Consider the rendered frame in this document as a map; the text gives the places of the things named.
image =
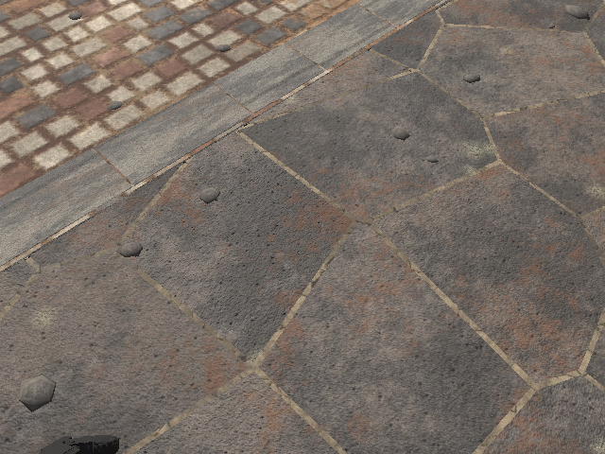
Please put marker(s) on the robot left hand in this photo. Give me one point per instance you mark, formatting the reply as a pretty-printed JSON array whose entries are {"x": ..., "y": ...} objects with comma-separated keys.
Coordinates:
[{"x": 98, "y": 444}]

